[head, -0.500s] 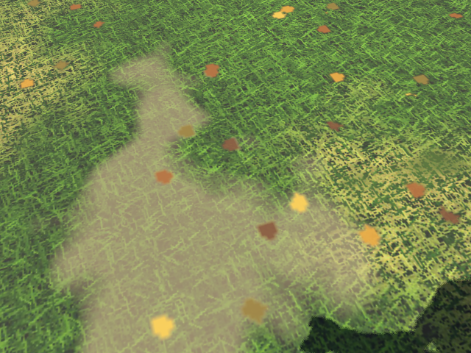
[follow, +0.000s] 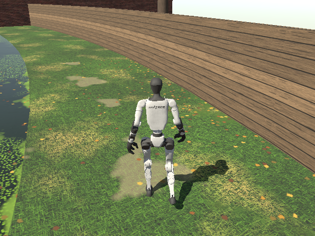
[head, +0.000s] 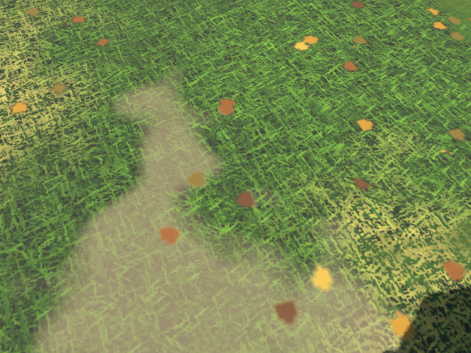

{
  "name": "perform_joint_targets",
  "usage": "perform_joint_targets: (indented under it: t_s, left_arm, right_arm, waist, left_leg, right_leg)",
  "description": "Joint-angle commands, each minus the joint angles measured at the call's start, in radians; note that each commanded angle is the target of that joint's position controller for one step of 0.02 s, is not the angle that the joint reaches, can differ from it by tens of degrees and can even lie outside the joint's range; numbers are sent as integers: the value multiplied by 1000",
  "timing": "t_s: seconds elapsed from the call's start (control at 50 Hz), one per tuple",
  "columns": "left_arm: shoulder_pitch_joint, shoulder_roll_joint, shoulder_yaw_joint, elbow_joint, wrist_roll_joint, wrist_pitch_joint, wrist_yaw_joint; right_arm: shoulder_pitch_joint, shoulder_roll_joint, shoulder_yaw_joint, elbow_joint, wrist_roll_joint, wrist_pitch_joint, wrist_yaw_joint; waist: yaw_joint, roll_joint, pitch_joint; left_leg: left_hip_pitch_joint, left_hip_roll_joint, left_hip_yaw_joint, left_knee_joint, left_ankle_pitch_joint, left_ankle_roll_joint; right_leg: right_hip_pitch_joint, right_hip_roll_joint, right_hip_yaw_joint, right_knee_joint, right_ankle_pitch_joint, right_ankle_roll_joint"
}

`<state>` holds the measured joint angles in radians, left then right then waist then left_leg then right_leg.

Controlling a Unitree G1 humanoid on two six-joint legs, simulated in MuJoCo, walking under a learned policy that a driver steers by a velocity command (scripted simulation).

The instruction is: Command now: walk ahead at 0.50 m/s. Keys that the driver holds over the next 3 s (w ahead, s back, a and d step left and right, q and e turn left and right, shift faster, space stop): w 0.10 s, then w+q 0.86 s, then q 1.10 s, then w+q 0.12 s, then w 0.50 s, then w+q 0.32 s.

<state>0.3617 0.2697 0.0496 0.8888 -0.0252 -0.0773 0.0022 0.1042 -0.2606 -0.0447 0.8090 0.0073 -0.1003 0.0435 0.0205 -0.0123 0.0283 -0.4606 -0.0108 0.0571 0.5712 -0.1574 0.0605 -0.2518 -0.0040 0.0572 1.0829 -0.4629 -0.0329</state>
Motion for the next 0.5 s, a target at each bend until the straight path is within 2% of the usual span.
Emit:
perform_joint_targets:
  t_s: [0.02,0.04,0.06,0.1,0.16,0.24,0.28,0.34,0.38,0.4,0.42,0.44,0.46,0.48,0.5]
  left_arm:
    - [-78,124,27,-107,3,-38,6]
    - [-58,113,32,-104,9,-26,10]
    - [-33,94,30,-96,10,-12,11]
    - [-23,68,27,-91,12,5,14]
    - [-147,64,27,-138,30,4,20]
    - [-288,38,18,-170,23,-13,8]
    - [-351,36,15,-184,17,-21,-3]
    - [-419,52,15,-208,9,-38,-21]
    - [-391,87,26,-206,8,-48,-27]
    - [-348,103,32,-195,7,-53,-25]
    - [-250,129,48,-166,10,-56,-20]
    - [-95,179,67,-136,25,-60,-11]
    - [37,273,91,-122,41,-54,-3]
    - [64,241,82,-111,38,-45,-9]
    - [-1,152,56,-126,31,-45,-10]
  right_arm:
    - [131,-118,-30,-9,-4,0,-5]
    - [106,-95,-22,-11,-16,-5,-3]
    - [98,-88,-22,-6,-18,-9,-2]
    - [115,-104,-26,11,-13,-19,-6]
    - [174,-135,-33,35,-4,-11,-24]
    - [233,-154,-38,51,9,5,-43]
    - [267,-161,-40,62,14,12,-48]
    - [304,-161,-44,74,20,26,-55]
    - [286,-176,-52,69,21,34,-61]
    - [270,-181,-56,64,20,38,-63]
    - [256,-166,-52,57,18,41,-63]
    - [245,-116,-34,38,7,41,-59]
    - [317,-27,-10,3,2,30,-57]
    - [360,-31,-5,-11,24,16,-54]
    - [309,-136,-33,-7,42,15,-55]
  waist:
    - [-65,58,-100]
    - [-29,90,-82]
    - [-12,107,-80]
    - [2,99,-62]
    - [-21,64,-20]
    - [-64,69,3]
    - [-87,76,15]
    - [-99,91,27]
    - [-67,111,14]
    - [-39,122,-3]
    - [12,116,-53]
    - [78,72,-180]
    - [83,-144,-345]
    - [67,-336,-412]
    - [70,-201,-272]
  left_leg:
    - [432,290,-427,-321,-21,173]
    - [345,256,-359,-351,38,160]
    - [298,235,-320,-379,66,162]
    - [258,222,-252,-416,144,178]
    - [281,216,-231,-440,225,189]
    - [309,179,-194,-434,171,153]
    - [320,182,-202,-416,143,149]
    - [369,213,-256,-356,111,145]
    - [394,236,-301,-306,108,126]
    - [391,235,-312,-264,138,115]
    - [369,196,-295,-168,214,93]
    - [270,130,-252,53,186,60]
    - [-56,-12,-136,420,-107,-7]
    - [-264,-34,-175,636,-448,-20]
    - [-330,28,-216,726,-380,-15]
  right_leg:
    - [-460,-102,25,165,126,-18]
    - [-391,-132,31,118,173,-18]
    - [-344,-140,28,93,198,-12]
    - [-340,-147,13,44,232,5]
    - [-431,-148,3,-120,352,40]
    - [-401,-99,-11,-398,528,58]
    - [-365,-71,-23,-485,552,65]
    - [-333,-50,-9,-570,520,57]
    - [-265,-43,3,-609,459,40]
    - [-197,-35,-8,-624,425,27]
    - [-55,-23,-26,-653,404,4]
    - [194,-105,38,-620,401,-46]
    - [580,-341,354,-628,324,-153]
    - [655,-444,679,-756,143,-233]
    - [536,-408,573,-781,62,-192]
